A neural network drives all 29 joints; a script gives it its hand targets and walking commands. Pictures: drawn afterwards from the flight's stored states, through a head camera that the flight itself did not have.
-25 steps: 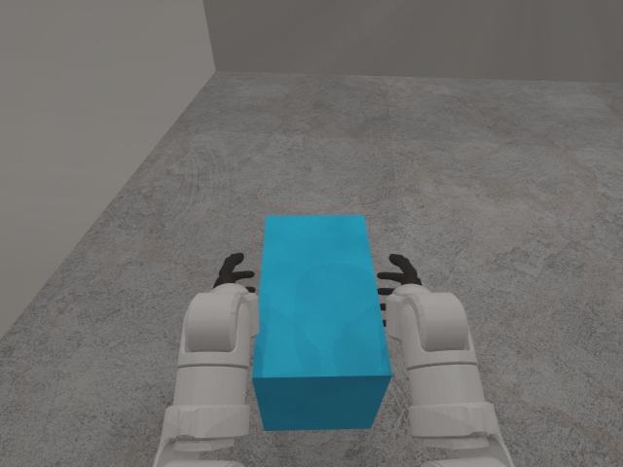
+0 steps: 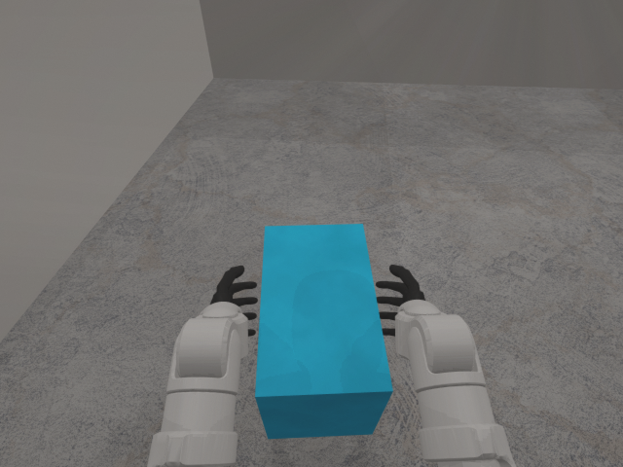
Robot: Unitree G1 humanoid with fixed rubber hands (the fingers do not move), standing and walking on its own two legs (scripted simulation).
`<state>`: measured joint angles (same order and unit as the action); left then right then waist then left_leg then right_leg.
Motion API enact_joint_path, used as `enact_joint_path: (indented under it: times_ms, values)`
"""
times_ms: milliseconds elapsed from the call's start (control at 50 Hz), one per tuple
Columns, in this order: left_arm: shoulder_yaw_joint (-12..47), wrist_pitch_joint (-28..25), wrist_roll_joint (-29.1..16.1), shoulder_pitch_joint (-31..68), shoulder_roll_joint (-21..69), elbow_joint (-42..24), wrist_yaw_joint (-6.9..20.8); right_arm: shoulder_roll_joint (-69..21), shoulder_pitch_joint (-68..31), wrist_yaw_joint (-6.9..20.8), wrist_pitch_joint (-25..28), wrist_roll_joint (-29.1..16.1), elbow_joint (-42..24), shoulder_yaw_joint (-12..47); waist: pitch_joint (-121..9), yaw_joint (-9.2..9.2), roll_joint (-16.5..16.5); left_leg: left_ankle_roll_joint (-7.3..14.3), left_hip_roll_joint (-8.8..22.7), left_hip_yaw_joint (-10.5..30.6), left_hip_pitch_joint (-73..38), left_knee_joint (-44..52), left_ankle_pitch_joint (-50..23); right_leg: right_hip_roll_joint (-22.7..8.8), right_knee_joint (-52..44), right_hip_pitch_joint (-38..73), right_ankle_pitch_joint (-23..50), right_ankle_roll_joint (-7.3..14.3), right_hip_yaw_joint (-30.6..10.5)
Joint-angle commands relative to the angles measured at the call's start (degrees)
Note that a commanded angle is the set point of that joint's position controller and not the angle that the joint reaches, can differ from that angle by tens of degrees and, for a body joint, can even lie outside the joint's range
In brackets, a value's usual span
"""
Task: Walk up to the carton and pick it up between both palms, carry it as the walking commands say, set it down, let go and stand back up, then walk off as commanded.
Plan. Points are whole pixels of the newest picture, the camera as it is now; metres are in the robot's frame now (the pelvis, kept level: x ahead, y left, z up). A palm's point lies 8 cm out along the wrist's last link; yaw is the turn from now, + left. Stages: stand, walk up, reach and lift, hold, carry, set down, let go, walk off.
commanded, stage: carry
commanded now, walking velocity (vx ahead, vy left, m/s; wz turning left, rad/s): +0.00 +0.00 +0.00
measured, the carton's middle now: (317, 327) +0.34 +0.00 -0.01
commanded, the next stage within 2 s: none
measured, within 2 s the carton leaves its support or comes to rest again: neither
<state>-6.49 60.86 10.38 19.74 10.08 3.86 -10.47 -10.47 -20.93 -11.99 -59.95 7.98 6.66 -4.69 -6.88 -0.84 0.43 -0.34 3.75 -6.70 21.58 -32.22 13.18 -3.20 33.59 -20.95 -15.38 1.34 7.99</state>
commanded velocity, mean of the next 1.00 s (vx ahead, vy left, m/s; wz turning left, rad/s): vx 0.26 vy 0.00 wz -0.31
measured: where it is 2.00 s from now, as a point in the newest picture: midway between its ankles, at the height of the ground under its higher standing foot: (396, 370)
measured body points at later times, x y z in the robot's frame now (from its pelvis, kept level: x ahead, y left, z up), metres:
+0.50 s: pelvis +0.00 +0.00 +0.00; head -0.02 +0.00 +0.45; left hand +0.31 +0.12 +0.06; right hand +0.31 -0.12 +0.06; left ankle +0.04 +0.13 -0.73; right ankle +0.02 -0.10 -0.73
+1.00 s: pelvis +0.12 -0.03 +0.00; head +0.11 -0.02 +0.44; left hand +0.46 +0.04 +0.08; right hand +0.42 -0.19 +0.08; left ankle +0.06 +0.10 -0.73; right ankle +0.03 -0.11 -0.73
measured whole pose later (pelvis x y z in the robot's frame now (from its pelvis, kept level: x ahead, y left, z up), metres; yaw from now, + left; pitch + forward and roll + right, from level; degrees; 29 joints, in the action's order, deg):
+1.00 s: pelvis +0.12 -0.03 +0.00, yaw -10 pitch +6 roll +1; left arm -10.3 72.4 8.6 27.5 13.0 3.4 -21.3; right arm -13.0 -27.2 -18.9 -69.9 7.1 6.7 -7.2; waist -10.0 -0.3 -1.6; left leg -2.7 5.6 -12.3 13.5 -31.5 22.4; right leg -0.5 36.7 -16.4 -24.8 2.0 3.9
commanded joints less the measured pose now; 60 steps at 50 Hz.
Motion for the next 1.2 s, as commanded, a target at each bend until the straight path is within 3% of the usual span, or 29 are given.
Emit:
enact_joint_path:
  times_ms: [0,480,500,540,560,600,660,700,740,780,800,820,840,860,880,900,940,960,980,1000,1020,1040,1060,1080,1100,1120,1140,1160,1180]
  values:
    - [29.29,-3.32,-20.31,25.55,56.4,-4.41,15.23,-57.33,-27.0,15.27,4.07,-20.05,-5.95,28.53,-16.32,0.09,-0.15,1.87,5.12,5.31,-8.01,3.75,-8.07,-6.41,-6.64,4.32,6.01,1.12,-6.54]
    - [27.91,-8.84,-17.58,23.38,53.72,-1.9,14.48,-54.54,-24.76,15.3,9.5,-16.74,-4.01,27.04,-15.38,0.0,-0.11,1.61,5.09,5.24,-8.37,4.86,-7.56,-6.14,-7.86,4.6,4.98,1.2,-6.63]
    - [36.52,-6.69,-24.71,25.92,57.23,-16.39,14.33,-58.1,-27.48,15.13,7.26,-23.99,-18.11,35.63,-15.36,0.19,-0.38,1.26,5.28,4.76,-8.81,5.35,-3.26,-6.41,-9.45,3.96,-0.28,0.99,-7.26]
    - [38.62,-1.27,-26.26,23.75,57.19,-16.43,13.83,-57.9,-26.17,14.63,2.22,-25.66,-18.51,37.4,-14.52,0.65,-1.51,1.38,4.25,3.97,-8.67,5.94,11.62,-5.92,-13.2,2.89,-16.43,1.5,-8.38]
    - [38.77,0.72,-26.47,22.9,56.78,-15.76,13.87,-57.32,-24.95,14.62,0.21,-25.54,-17.72,37.23,-13.16,0.49,-1.61,1.67,4.49,4.78,-8.5,7.46,16.93,-5.71,-14.49,1.16,-20.78,1.61,-9.18]
    - [39.44,3.48,-27.51,23.87,57.36,-15.71,14.36,-57.36,-25.05,14.77,-2.47,-25.74,-17.73,37.32,-11.05,0.06,0.61,2.18,6.86,7.55,-10.3,11.08,20.06,-4.62,-12.88,-1.74,-20.3,0.74,-8.42]
    - [39.21,6.45,-28.91,26.0,59.16,-15.26,15.01,-58.64,-25.21,15.09,-5.2,-25.73,-15.79,35.88,-10.88,-0.22,5.17,3.24,11.1,11.35,-14.4,16.29,22.33,-1.86,-6.14,-4.06,-11.96,-0.73,-4.14]
    - [38.2,7.86,-29.17,27.38,60.16,-13.38,15.43,-59.87,-26.41,15.2,-6.27,-25.64,-13.34,34.52,-10.18,-0.15,7.02,4.1,13.47,12.27,-15.68,18.04,25.18,-0.86,-3.63,-5.28,-9.84,-1.03,-1.69]
    - [36.73,8.83,-29.42,29.49,61.55,-11.03,15.7,-60.98,-29.35,15.21,-6.9,-25.59,-11.65,33.27,-9.1,0.0,6.66,3.66,15.14,10.76,-14.53,17.85,26.13,-0.03,-5.39,-3.78,-8.34,-1.15,0.07]
    - [34.72,9.47,-29.32,31.83,62.95,-8.01,15.92,-62.08,-32.34,15.04,-7.29,-25.48,-9.81,32.1,-8.58,-0.04,3.26,1.84,13.64,6.29,-11.81,13.07,21.71,-1.11,-9.23,0.51,-7.34,-0.45,-2.49]
    - [33.36,9.76,-29.08,32.39,63.34,-5.88,15.99,-62.74,-33.93,14.93,-7.47,-25.43,-8.57,31.52,-8.86,0.23,-0.34,0.45,11.78,3.21,-8.23,7.35,18.32,-3.48,-11.69,4.4,-8.07,0.8,-7.65]
    - [31.86,9.84,-28.7,32.82,63.59,-3.67,15.92,-63.18,-36.04,14.88,-7.73,-25.68,-7.73,31.23,-9.73,0.64,-5.66,-1.36,9.46,0.05,-3.44,-0.04,14.51,-7.13,-13.56,9.41,-6.12,3.02,-15.46]
    - [30.47,9.69,-28.57,34.09,63.87,-2.25,15.64,-63.73,-38.11,14.98,-8.06,-26.25,-6.73,31.15,-11.28,0.72,-10.19,-3.25,6.47,-2.92,1.0,-7.03,9.89,-10.31,-15.13,14.91,0.63,5.59,-22.28]
    - [29.49,9.57,-28.45,35.84,64.36,-1.24,15.28,-64.04,-39.23,15.22,-8.3,-26.52,-4.81,29.88,-11.22,0.82,-11.51,-4.35,3.82,-5.33,5.17,-8.39,9.37,-12.4,-15.27,19.18,8.65,7.98,-24.09]
    - [28.83,9.54,-28.1,36.74,64.81,-1.31,15.01,-64.41,-39.3,15.43,-8.48,-26.8,-3.95,29.27,-10.53,1.17,-9.81,-4.55,2.43,-4.51,7.68,-7.1,13.64,-12.58,-14.3,21.29,15.78,9.45,-23.93]
    - [28.16,9.56,-27.8,38.04,65.2,-1.35,14.72,-65.13,-40.28,15.59,-8.55,-27.06,-3.94,29.14,-11.26,1.13,-7.75,-4.09,1.95,-3.41,6.41,-4.55,14.43,-11.89,-11.68,22.11,21.83,9.48,-22.06]
    - [27.19,9.62,-27.33,40.09,65.72,-1.35,14.27,-66.58,-39.0,15.51,-8.54,-26.93,-2.9,28.29,-15.17,-0.74,-4.66,-2.73,2.62,-2.96,-9.27,4.99,5.83,-8.93,-3.28,14.29,24.31,6.36,-14.54]
    - [26.95,9.78,-27.25,40.59,65.73,-1.38,14.24,-66.82,-38.13,15.28,-8.32,-26.78,-3.0,27.85,-16.81,-1.9,-0.76,-1.03,5.25,0.06,-22.2,10.36,0.56,-5.77,4.76,4.11,22.11,3.64,-9.11]
    - [27.63,10.18,-28.08,42.03,66.08,-3.08,14.63,-66.08,-37.64,14.73,-7.65,-25.76,-3.62,26.9,-19.19,-2.67,11.98,3.56,13.72,10.99,-34.67,11.43,-10.12,-0.66,18.06,-8.5,16.11,0.53,-2.82]
    - [27.5,10.53,-27.65,42.15,66.09,-3.79,14.74,-65.56,-39.0,14.4,-7.5,-25.73,-4.9,26.8,-16.09,-1.82,21.46,8.04,22.26,19.19,-43.9,12.58,-27.3,3.04,23.11,-23.79,-11.27,-0.59,1.78]
    - [27.13,10.45,-27.36,41.92,65.39,-3.33,14.63,-66.01,-39.55,14.14,-7.67,-25.74,-6.16,27.43,-11.69,-2.06,15.78,9.7,25.31,20.59,-46.41,13.28,-32.58,1.99,22.05,-30.88,-19.02,-0.28,0.1]
    - [26.79,9.96,-27.37,41.57,65.84,-3.67,14.54,-66.69,-41.1,13.97,-7.75,-25.78,-7.99,28.27,-10.22,-2.03,9.3,8.54,25.42,18.25,-46.41,14.13,-33.02,-0.12,18.54,-30.52,-18.64,0.23,-2.5]
    - [26.5,9.55,-27.25,40.71,66.2,-4.79,14.37,-66.85,-40.97,13.89,-7.72,-25.83,-9.31,28.59,-9.84,-1.88,7.41,6.36,24.35,13.53,-45.41,14.39,-32.06,-0.67,12.98,-27.88,-15.87,0.4,-3.14]
    - [26.36,9.24,-26.94,39.26,66.38,-5.36,14.12,-66.58,-40.87,13.94,-7.73,-25.55,-10.0,28.65,-11.19,-1.09,7.69,3.54,21.84,6.24,-42.0,12.75,-37.9,0.76,6.77,-20.29,-10.76,0.67,-1.38]
    - [26.91,8.96,-26.6,37.65,66.31,-6.45,13.68,-66.26,-40.7,14.2,-7.73,-25.69,-10.86,28.68,-13.97,0.08,10.28,0.59,18.46,-1.74,-36.71,9.49,-47.97,3.99,1.78,-8.14,-5.93,1.22,3.1]
    - [27.78,8.7,-26.13,36.56,66.21,-7.26,13.23,-65.73,-39.05,14.49,-7.84,-25.84,-10.78,28.61,-17.54,0.64,11.92,-0.91,16.19,-6.11,-32.14,3.56,-53.98,7.61,-0.74,3.78,-2.12,1.81,6.81]
    - [28.81,8.44,-25.7,36.51,66.59,-7.96,12.93,-64.97,-37.43,14.77,-7.96,-25.88,-10.57,28.77,-20.98,1.51,11.17,-2.82,13.96,-9.81,-25.92,-6.19,-53.42,9.13,-6.47,16.86,3.55,2.93,7.95]
    - [29.85,8.37,-25.77,35.67,66.65,-8.54,12.89,-63.79,-37.53,15.18,-7.99,-26.16,-11.11,29.08,-21.06,3.14,7.68,-4.81,11.2,-10.13,-13.2,-19.03,-44.63,7.27,-9.69,29.63,6.87,5.07,2.11]
    - [30.08,8.31,-25.19,35.28,66.08,-8.97,13.05,-62.75,-38.33,15.68,-8.04,-26.34,-11.4,29.5,-17.94,3.88,-3.75,-5.78,6.79,-7.39,4.13,-33.06,-10.84,-2.67,-12.27,38.23,16.94,7.98,-14.53]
